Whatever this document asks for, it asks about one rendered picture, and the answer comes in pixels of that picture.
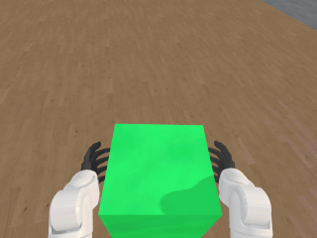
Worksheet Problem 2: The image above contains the robot right hand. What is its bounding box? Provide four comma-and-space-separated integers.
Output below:
208, 141, 235, 184

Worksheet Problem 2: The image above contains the robot left forearm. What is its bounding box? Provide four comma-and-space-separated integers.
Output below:
48, 170, 101, 238

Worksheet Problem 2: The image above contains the carton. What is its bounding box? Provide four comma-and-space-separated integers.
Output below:
98, 123, 223, 238

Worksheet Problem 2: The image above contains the robot left hand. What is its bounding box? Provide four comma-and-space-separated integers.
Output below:
80, 141, 111, 183

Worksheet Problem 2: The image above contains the robot right forearm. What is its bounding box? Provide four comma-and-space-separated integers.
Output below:
218, 168, 273, 238

